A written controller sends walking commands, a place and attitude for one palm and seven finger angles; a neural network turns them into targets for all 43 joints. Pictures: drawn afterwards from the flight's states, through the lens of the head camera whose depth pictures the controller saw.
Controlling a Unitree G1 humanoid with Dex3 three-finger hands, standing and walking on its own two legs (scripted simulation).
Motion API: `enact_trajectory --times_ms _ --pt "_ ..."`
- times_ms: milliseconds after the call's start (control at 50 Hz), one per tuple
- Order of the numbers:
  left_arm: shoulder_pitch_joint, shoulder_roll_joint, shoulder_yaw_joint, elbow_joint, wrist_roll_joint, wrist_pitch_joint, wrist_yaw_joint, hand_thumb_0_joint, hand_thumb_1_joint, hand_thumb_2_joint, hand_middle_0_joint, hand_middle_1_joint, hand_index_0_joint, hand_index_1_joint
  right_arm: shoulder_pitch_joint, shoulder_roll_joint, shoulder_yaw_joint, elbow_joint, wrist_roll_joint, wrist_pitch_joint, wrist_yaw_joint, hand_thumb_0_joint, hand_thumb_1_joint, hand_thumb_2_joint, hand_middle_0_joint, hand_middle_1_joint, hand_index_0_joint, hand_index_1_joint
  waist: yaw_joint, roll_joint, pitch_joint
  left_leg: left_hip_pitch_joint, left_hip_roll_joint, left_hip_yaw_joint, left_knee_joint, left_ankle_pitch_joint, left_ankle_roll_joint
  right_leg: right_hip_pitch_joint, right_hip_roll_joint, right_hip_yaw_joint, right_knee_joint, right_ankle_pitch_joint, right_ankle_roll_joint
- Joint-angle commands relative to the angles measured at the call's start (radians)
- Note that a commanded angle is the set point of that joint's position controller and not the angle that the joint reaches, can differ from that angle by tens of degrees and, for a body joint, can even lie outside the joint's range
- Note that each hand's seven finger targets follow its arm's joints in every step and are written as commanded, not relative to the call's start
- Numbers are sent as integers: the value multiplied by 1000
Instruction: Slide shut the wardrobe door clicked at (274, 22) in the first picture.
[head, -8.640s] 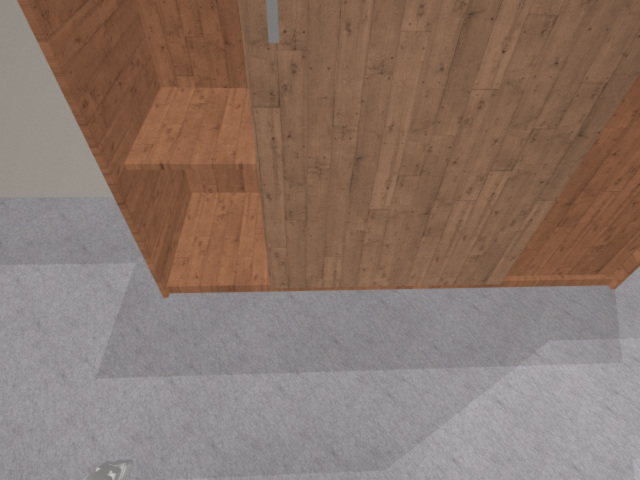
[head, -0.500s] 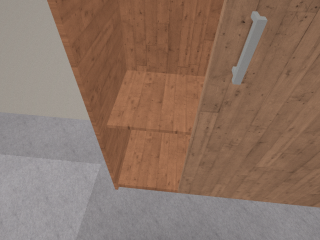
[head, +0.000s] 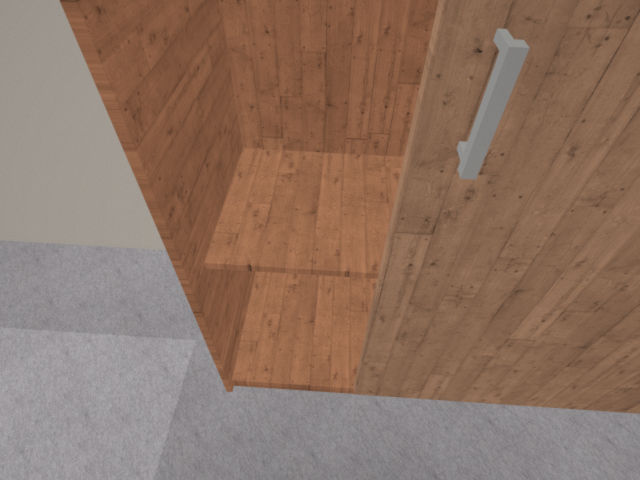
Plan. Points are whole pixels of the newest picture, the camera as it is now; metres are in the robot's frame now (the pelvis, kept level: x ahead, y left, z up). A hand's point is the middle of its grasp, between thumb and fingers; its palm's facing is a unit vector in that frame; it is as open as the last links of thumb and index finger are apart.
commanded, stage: look again from close up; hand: right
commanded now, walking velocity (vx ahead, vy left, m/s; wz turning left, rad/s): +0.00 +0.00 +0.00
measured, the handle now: (484, 108) +0.46 -0.16 +0.25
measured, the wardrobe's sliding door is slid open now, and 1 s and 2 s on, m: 0.38 0.38 0.38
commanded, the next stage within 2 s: raise the hand with hooked fingers in 1.00 s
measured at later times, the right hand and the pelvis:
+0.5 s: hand out of the picture -0.02 -0.23 -0.19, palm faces +0.01 +0.98 -0.20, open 7.4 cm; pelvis -0.04 -0.05 -0.01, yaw +1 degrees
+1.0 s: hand out of the picture -0.12 -0.20 -0.18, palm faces +0.03 +0.99 -0.13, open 7.4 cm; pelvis -0.05 -0.06 +0.00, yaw +1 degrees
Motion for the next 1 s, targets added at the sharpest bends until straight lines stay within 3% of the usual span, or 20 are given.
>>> enact_trajectory --times_ms 0,20,40,60,80,100,160,180,220,260,300,360,400,420,520,640,720,800,840,980 --pt "57 83 5 -22 -4 -9 -1 0 900 900 -200 -300 -200 -300 94 -109 -14 -9 2 -4 -10 0 -900 -900 200 300 200 300 9 8 36 -143 120 -59 -64 453 -15 108 -60 36 -12 292 -53" --pt "-51 106 8 -112 -8 -33 -20 0 900 900 -200 -300 -200 -300 164 -127 -7 -20 -26 -55 -45 0 -900 -900 200 300 200 300 -31 47 98 -263 175 -184 -76 943 -85 8 -39 -37 249 227 -34" --pt "-7 80 2 -163 -5 -18 -27 0 900 900 -200 -300 -200 -300 118 -180 -17 -55 -24 -59 -43 0 -900 -900 200 300 200 300 36 88 120 -152 205 -122 13 1218 -78 -120 12 -52 230 -50 -44" --pt "94 54 8 -146 7 -26 -20 0 900 900 -200 -300 -200 -300 108 -167 -14 -75 -18 -59 -38 0 -900 -900 200 300 200 300 65 160 -37 -32 193 -97 141 1374 -38 -90 22 -74 157 -56 -78" --pt "135 81 10 -142 11 -33 -16 0 900 900 -200 -300 -200 -300 101 -155 -6 -94 -4 -60 -36 0 -900 -900 200 300 200 300 61 196 -142 14 167 -60 219 1347 -11 -27 13 -50 161 102 -91" --pt "145 101 17 -141 6 -35 -13 0 900 900 -200 -300 -200 -300 98 -151 -11 -112 -1 -57 -34 0 -900 -900 200 300 200 300 55 158 -170 -16 148 -59 242 1212 -3 12 -12 -31 167 259 -100" --pt "126 125 20 -146 4 -23 -7 0 900 900 -200 -300 -200 -300 87 -138 -16 -145 -3 -27 -24 0 -900 -900 200 300 200 300 28 -79 -21 -206 93 -48 190 587 2 22 -82 28 147 447 -120" --pt "101 124 17 -157 2 -18 -7 0 900 900 -200 -300 -200 -300 96 -132 -16 -147 -5 -19 -22 0 -900 -900 200 300 200 300 12 -81 21 -232 78 -50 145 416 3 -8 -91 49 132 412 -121" --pt "70 111 12 -174 1 -15 -13 0 900 900 -200 -300 -200 -300 112 -131 -17 -143 -8 -13 -19 0 -900 -900 200 300 200 300 2 -62 62 -248 83 -84 83 297 19 -56 -71 53 116 262 -104" --pt "75 106 8 -177 1 -18 -20 0 900 900 -200 -300 -200 -300 108 -154 -17 -145 -11 -10 -15 0 -900 -900 200 300 200 300 6 -26 8 -213 94 -86 91 313 20 -44 -52 52 104 238 -101" --pt "73 134 14 -172 3 -18 -21 0 900 900 -200 -300 -200 -300 85 -148 -17 -155 -8 -2 -14 0 -900 -900 200 300 200 300 8 -3 -38 -207 72 -59 110 187 11 -26 -72 81 89 225 -111" --pt "43 138 17 -179 3 -10 -26 0 900 900 -200 -300 -200 -300 75 -147 -15 -163 -11 10 -6 0 -900 -900 200 300 200 300 -2 -34 71 -258 62 -65 63 -50 12 -123 -66 113 -13 -86 -111" --pt "46 136 20 -178 6 -4 -30 0 900 900 -200 -300 -200 -300 77 -150 -15 -163 -12 13 -3 0 -900 -900 200 300 200 300 1 -51 91 -286 61 -69 52 -115 15 -143 -60 133 -74 -245 -102" --pt "49 140 22 -179 6 -2 -31 0 900 900 -200 -300 -200 -300 84 -149 -16 -160 -13 16 -1 0 -900 -900 200 300 200 300 0 -60 92 -291 56 -62 59 -130 13 -151 -64 147 -110 -313 -102" --pt "53 146 25 -166 5 1 -35 0 900 900 -200 -300 -200 -300 141 -143 -12 -136 -16 13 3 0 -900 -900 200 300 200 300 -13 -57 58 -269 55 -45 60 -108 9 -155 -72 166 -172 -375 -105" --pt "79 125 19 -135 -2 -2 -36 0 900 900 -200 -300 -200 -300 174 -138 -4 -106 -15 -3 2 0 -900 -900 200 300 200 300 -1 3 31 -307 84 -81 -5 -82 8 -70 -55 125 -116 -234 -95" --pt "92 121 15 -105 -7 -12 -34 0 900 900 -200 -300 -200 -300 190 -121 3 -77 -12 -8 0 0 -900 -900 200 300 200 300 3 -30 29 -297 86 -73 3 1 -1 -42 -67 126 -121 -171 -97" --pt "88 114 10 -87 -11 -16 -31 0 900 900 -200 -300 -200 -300 212 -113 9 -52 -11 -11 -3 0 -900 -900 200 300 200 300 0 -18 34 -287 94 -77 -9 36 -5 -29 -65 110 -107 -113 -97" --pt "86 111 8 -78 -13 -14 -31 0 900 900 -200 -300 -200 -300 217 -111 11 -43 -11 -11 -3 0 -900 -900 200 300 200 300 -1 6 42 -286 96 -77 -20 35 -6 -28 -64 105 -100 -102 -97" --pt "87 100 7 -64 -11 -12 -30 0 900 900 -200 -300 -200 -300 220 -95 12 -33 -11 -11 -5 0 -900 -900 200 300 200 300 1 -11 54 -293 99 -75 -23 23 -7 -30 -59 102 -104 -115 -92"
